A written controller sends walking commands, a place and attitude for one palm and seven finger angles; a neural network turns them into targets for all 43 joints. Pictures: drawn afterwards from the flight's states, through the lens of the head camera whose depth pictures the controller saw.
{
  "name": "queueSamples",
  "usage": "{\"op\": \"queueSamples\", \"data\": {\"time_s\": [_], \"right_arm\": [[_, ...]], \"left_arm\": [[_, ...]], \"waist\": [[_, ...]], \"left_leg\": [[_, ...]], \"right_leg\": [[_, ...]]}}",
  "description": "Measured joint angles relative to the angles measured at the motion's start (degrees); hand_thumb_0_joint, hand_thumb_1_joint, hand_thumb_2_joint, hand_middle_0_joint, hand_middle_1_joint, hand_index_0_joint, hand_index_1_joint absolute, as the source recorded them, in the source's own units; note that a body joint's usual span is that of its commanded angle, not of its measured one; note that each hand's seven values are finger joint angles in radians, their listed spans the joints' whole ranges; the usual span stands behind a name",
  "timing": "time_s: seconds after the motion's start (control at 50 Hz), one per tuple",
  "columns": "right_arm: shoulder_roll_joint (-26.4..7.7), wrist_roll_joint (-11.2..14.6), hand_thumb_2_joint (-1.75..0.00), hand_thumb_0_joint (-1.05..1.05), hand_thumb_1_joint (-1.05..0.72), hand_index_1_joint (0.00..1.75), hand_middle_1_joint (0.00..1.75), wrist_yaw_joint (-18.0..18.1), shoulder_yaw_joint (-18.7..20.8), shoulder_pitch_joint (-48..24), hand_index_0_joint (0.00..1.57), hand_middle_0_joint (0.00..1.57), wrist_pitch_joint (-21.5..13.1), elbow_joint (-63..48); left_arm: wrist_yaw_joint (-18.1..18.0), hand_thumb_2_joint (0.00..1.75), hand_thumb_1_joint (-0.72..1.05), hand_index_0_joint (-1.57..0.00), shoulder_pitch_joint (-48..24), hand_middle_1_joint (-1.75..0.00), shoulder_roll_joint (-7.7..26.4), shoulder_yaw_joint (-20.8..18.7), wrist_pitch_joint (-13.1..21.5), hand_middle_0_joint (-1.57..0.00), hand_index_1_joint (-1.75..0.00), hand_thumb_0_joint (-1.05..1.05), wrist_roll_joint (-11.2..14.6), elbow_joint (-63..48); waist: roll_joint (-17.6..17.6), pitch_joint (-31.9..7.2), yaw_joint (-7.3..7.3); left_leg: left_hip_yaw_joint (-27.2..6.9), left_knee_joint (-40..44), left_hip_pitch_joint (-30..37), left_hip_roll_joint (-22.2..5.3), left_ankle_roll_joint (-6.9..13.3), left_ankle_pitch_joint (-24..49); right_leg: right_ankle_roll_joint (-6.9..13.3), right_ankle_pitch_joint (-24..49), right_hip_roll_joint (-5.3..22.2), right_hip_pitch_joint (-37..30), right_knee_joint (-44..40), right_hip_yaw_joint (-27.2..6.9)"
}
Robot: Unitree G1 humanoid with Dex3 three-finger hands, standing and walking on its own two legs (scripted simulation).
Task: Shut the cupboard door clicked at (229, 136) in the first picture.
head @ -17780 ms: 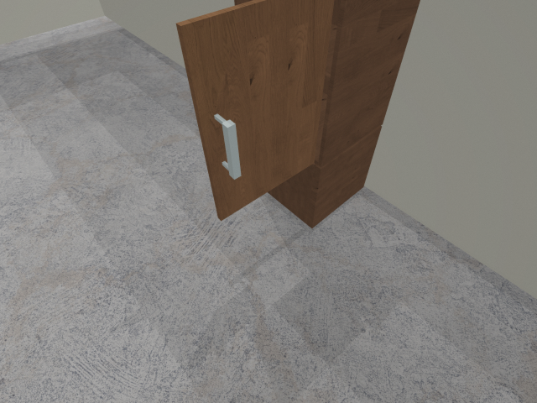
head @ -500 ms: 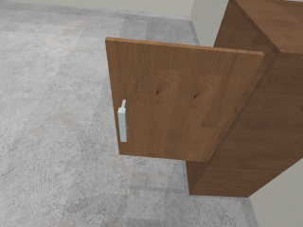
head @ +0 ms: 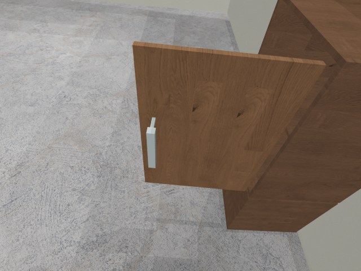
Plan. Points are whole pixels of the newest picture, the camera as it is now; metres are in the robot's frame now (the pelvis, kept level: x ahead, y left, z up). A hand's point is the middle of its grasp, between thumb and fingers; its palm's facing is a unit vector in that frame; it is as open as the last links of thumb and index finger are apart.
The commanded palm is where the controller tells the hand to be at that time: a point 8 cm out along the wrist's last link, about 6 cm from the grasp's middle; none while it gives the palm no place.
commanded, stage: look again from close up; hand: left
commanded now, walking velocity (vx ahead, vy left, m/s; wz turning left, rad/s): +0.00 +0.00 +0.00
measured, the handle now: (152, 143) +0.47 +0.11 -0.05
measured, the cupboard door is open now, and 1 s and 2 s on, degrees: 88 88 88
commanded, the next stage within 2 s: shuffle to correct the standing spot in 0.26 s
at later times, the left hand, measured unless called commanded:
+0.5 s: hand out of the picture -0.02 +0.15 -0.19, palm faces +0.01 -0.99 -0.13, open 7.4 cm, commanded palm none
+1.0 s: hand out of the picture +0.04 +0.07 -0.18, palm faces +0.04 -0.98 -0.18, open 7.3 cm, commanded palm none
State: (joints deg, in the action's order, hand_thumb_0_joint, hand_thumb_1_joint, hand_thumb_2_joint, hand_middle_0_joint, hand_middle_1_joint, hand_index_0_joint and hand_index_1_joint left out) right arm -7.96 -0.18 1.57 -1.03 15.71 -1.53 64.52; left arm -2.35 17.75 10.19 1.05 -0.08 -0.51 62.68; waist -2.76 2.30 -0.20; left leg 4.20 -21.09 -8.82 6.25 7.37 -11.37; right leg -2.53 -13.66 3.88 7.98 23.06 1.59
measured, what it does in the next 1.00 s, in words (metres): steps to the right: right foot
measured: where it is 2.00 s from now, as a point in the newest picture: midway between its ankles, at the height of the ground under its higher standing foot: outside the picture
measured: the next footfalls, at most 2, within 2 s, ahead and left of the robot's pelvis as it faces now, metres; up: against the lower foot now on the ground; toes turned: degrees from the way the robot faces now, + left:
right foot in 0.84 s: +0.07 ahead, -0.20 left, +0.00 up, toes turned +0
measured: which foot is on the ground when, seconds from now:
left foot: down 0.00-1.00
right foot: down 0.00-0.56, up 0.58-0.82, down 0.84-1.00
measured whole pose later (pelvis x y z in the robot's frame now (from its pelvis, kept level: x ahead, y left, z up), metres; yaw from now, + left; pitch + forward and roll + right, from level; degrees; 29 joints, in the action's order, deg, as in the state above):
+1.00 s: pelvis +0.02 -0.10 -0.01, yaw +1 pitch +0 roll -1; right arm -9.1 -0.9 1.7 0.8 17.9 0.2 64.9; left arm -1.8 16.8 9.0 -0.6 0.8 -0.6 60.1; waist -0.2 1.0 0.5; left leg 1.0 -31.3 -13.3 -1.8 0.4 -17.5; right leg 1.7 -14.3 -1.0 13.5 27.8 4.3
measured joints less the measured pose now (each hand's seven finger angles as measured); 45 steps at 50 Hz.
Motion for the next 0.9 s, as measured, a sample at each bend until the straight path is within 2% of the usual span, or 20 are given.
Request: {"op": "queueSamples", "data": {"time_s": [0.38, 0.5, 0.6, 0.66, 0.72, 0.78, 0.84, 0.86, 0.9], "right_arm": [[0.8, 0.1, -0.9, 0.01, -0.91, 0.3, 0.3, 0.3, 0.2, 0.8, 0.2, 0.2, -0.1, 0.7], [1.3, -0.1, -0.9, 0.01, -0.91, 0.3, 0.3, 0.6, 0.5, 0.9, 0.2, 0.2, 0.0, 0.9], [2.0, -0.5, -0.9, 0.01, -0.91, 0.3, 0.3, 1.2, 1.1, 1.1, 0.2, 0.2, 0.3, 0.6], [1.9, -0.9, -0.9, 0.01, -0.91, 0.3, 0.3, 1.6, 1.4, 1.4, 0.2, 0.2, 0.4, 0.2], [1.4, -1.3, -0.9, 0.01, -0.91, 0.3, 0.3, 1.7, 1.8, 1.9, 0.2, 0.2, 0.6, 0.1], [0.5, -1.5, -0.9, 0.01, -0.91, 0.3, 0.3, 1.6, 2.3, 2.3, 0.2, 0.2, 1.1, 0.3], [-0.1, -1.2, -0.9, 0.01, -0.91, 0.3, 0.3, 1.3, 2.5, 2.9, 0.2, 0.2, 1.5, 0.4], [-0.3, -1.1, -0.9, 0.01, -0.91, 0.3, 0.3, 1.2, 2.4, 2.8, 0.2, 0.2, 1.7, 0.6], [-0.9, -1.0, -0.9, 0.01, -0.91, 0.3, 0.3, 0.7, 2.4, 2.6, 0.2, 0.2, 2.0, 0.7]], "left_arm": [[-0.1, 0.9, 0.91, -0.2, 1.0, -0.3, -1.5, 0.1, 0.1, -0.19, -0.3, 0.0, 0.0, 0.9], [0.1, 0.9, 0.91, -0.2, 1.4, -0.3, -1.5, -0.1, -0.2, -0.19, -0.3, 0.0, -0.1, 1.0], [0.7, 0.9, 0.91, -0.2, 1.4, -0.3, -1.1, -0.9, -1.3, -0.19, -0.3, 0.0, -0.6, 0.7], [1.2, 0.9, 0.91, -0.2, 0.9, -0.3, -1.0, -1.6, -2.2, -0.19, -0.3, 0.0, -0.9, -0.1], [1.7, 0.9, 0.91, -0.2, 0.0, -0.3, -1.1, -2.3, -2.6, -0.19, -0.3, 0.01, -1.0, -1.3], [2.0, 0.9, 0.91, -0.2, -0.8, -0.3, -1.2, -2.8, -2.6, -0.19, -0.3, 0.01, -0.9, -2.9], [1.8, 0.9, 0.91, -0.2, -0.9, -0.3, -0.7, -3.0, -1.3, -0.19, -0.3, 0.01, -0.8, -4.0], [1.5, 0.9, 0.91, -0.2, -1.0, -0.3, -0.7, -2.9, -0.7, -0.19, -0.3, 0.01, -0.7, -3.8], [0.9, 0.9, 0.92, -0.2, -1.3, -0.3, -1.0, -2.5, -0.1, -0.19, -0.3, 0.01, -0.5, -3.0]], "waist": [[-0.2, -0.5, -0.02], [-0.5, -0.9, 0.24], [-1.2, -1.0, 0.67], [-0.7, -0.6, 1.24], [0.4, -0.1, 1.79], [1.5, 0.1, 1.89], [1.0, -0.3, 1.46], [1.0, -0.2, 1.14], [1.9, -0.4, 1.3]], "left_leg": [[0.3, 1.0, 0.5, 0.0, -0.2, 0.5], [0.5, 0.9, 0.4, -0.3, -0.6, 0.4], [0.9, -0.3, -0.7, -0.9, -1.1, -0.3], [0.7, -1.1, -1.5, -2.0, -1.6, -0.7], [-0.1, -1.8, -2.1, -3.4, -2.6, -0.9], [-0.9, -3.1, -2.6, -5.0, -4.1, -1.7], [-1.1, -7.4, -4.0, -5.9, -5.9, -4.2], [-1.2, -9.3, -4.5, -6.2, -6.3, -5.6], [-2.3, -11.6, -5.0, -7.3, -6.4, -8.8]], "right_leg": [[-0.1, 0.1, 0.0, 0.0, 0.0, -0.4], [0.8, -0.4, -0.3, 0.7, 1.0, -0.6], [2.7, -4.7, -0.9, 3.9, 6.3, -0.8], [3.2, -9.6, -1.8, 7.7, 13.7, -0.5], [3.3, -11.1, -2.3, 10.6, 17.9, -0.1], [3.4, -9.1, -2.4, 10.8, 15.0, 0.3], [3.0, -2.2, -1.9, 7.7, 5.8, -0.3], [2.7, 1.3, -2.2, 7.8, 5.6, -0.3], [3.0, 0.8, -3.3, 7.3, 6.7, 0.8]]}}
